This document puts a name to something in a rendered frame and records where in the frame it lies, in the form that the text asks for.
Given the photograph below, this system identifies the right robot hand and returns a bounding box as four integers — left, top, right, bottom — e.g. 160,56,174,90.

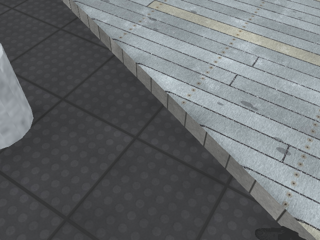
255,226,306,240

